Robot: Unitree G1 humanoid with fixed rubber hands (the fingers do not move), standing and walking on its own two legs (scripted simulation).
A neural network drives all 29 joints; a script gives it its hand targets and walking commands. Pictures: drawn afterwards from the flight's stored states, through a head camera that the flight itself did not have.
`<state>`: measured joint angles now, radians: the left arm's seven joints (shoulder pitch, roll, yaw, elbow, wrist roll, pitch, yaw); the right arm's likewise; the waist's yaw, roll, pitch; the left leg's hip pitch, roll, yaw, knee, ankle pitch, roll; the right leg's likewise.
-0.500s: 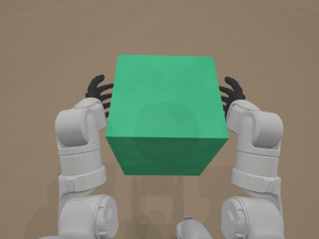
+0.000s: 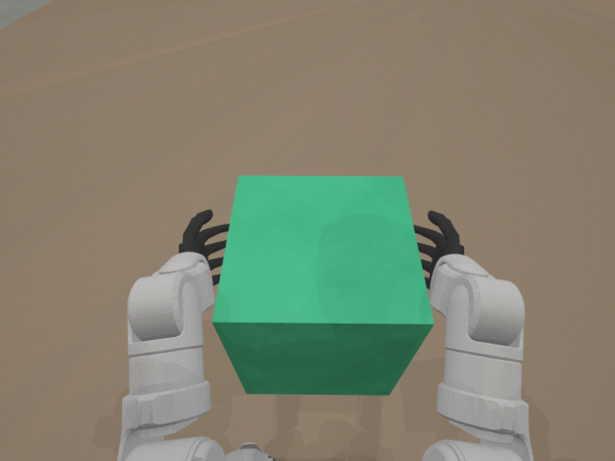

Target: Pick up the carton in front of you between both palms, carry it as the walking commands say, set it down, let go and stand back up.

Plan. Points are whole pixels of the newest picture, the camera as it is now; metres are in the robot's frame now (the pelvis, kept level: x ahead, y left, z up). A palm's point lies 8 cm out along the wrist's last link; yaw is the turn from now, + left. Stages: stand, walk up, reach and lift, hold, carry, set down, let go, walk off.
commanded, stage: carry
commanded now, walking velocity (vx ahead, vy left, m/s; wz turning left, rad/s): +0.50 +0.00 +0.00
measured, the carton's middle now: (319, 293) +0.34 +0.00 +0.03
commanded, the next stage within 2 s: none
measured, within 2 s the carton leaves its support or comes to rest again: neither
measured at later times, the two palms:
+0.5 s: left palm (226, 152) +0.55 +0.16 +0.10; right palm (416, 156) +0.54 -0.14 +0.10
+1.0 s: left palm (236, 143) +0.62 +0.16 +0.07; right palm (405, 142) +0.62 -0.14 +0.07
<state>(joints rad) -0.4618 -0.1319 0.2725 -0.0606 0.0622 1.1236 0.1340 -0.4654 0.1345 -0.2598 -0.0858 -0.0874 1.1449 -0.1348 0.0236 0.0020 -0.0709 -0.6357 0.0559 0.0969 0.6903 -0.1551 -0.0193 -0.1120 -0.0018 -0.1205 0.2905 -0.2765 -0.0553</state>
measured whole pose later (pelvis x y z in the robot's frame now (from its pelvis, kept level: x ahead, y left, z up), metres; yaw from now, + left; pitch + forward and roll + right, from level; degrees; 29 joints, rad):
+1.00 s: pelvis +0.37 +0.00 -0.02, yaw +1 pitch +3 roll -1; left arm -0.09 -0.13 0.08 -0.34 0.09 1.19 0.11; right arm -0.09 0.13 -0.08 -0.36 -0.10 1.20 -0.10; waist 0.01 0.03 -0.16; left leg -0.10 0.06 0.12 0.52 -0.48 -0.02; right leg -0.42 -0.05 -0.23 0.58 -0.22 -0.05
